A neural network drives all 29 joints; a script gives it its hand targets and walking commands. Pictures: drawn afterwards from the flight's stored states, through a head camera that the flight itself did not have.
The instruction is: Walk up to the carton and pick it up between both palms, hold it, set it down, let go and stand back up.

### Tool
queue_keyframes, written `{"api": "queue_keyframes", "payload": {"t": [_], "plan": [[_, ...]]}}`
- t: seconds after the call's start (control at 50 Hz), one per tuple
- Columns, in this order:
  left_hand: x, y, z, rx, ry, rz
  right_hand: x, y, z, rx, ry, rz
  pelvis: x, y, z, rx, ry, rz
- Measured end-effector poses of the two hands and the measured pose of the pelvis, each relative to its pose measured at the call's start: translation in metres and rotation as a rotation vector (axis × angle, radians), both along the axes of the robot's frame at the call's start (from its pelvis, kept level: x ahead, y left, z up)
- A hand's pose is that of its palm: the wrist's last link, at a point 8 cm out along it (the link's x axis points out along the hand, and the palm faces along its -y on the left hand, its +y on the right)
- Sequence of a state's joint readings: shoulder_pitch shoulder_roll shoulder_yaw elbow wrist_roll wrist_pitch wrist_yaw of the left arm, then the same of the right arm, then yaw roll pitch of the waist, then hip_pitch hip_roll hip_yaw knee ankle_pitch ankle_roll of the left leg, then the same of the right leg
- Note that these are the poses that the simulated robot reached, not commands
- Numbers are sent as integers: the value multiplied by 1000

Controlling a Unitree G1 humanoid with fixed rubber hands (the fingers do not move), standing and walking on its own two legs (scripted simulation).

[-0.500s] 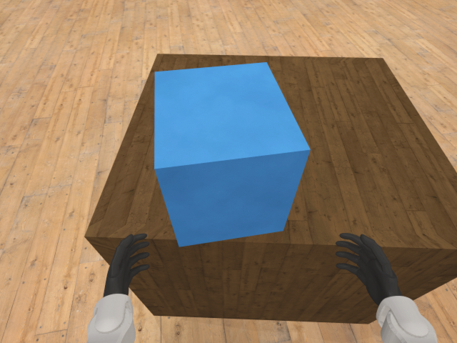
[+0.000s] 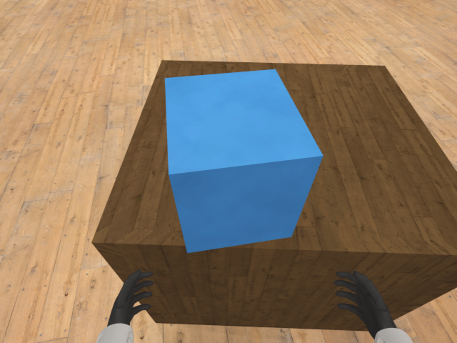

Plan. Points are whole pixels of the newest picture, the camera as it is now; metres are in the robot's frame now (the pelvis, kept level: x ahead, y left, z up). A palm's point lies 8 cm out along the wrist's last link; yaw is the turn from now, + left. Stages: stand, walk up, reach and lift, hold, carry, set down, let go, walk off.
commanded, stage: set down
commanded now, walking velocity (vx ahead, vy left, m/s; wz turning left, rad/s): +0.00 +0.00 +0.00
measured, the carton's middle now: (231, 161) +0.44 +0.04 +0.06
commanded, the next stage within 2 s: let go in 0.24 s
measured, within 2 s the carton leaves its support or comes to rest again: neither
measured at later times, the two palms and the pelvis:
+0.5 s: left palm (117, 331) +0.15 +0.23 -0.09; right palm (368, 340) +0.15 -0.21 -0.08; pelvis +0.00 +0.00 +0.00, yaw +0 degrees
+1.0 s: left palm out of the picture +0.11 +0.24 -0.11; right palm out of the picture +0.12 -0.25 -0.10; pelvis +0.00 +0.00 -0.01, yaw +1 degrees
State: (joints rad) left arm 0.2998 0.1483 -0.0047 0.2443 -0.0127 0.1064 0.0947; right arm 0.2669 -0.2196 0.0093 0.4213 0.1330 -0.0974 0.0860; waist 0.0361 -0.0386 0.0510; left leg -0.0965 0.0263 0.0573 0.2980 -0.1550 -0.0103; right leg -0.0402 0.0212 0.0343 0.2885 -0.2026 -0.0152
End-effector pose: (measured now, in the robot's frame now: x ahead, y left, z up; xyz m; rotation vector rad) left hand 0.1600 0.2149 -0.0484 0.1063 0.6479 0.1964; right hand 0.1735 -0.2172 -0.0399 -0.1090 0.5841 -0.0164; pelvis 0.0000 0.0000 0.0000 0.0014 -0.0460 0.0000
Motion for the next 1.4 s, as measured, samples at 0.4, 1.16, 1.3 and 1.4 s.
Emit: {"api": "queue_keyframes", "payload": {"t": [0.4, 1.16, 1.3, 1.4], "plan": [[-13, 15, -34, 8, 168, -51, -18, 3, -37, -65, 131, -19, -1, 3, -3, -4, -9, 7], [-103, 40, -76, 24, 379, 4, -109, -38, -76, -166, 433, -151, -1, 2, -10, -14, -5, 24], [-132, 43, -82, 18, 439, 7, -147, -30, -83, -158, 511, -158, -14, 7, -10, -16, -16, 25], [-148, 44, -86, 12, 464, 4, -171, -22, -87, -150, 551, -160, -25, 11, -10, -17, -21, 27]]}}
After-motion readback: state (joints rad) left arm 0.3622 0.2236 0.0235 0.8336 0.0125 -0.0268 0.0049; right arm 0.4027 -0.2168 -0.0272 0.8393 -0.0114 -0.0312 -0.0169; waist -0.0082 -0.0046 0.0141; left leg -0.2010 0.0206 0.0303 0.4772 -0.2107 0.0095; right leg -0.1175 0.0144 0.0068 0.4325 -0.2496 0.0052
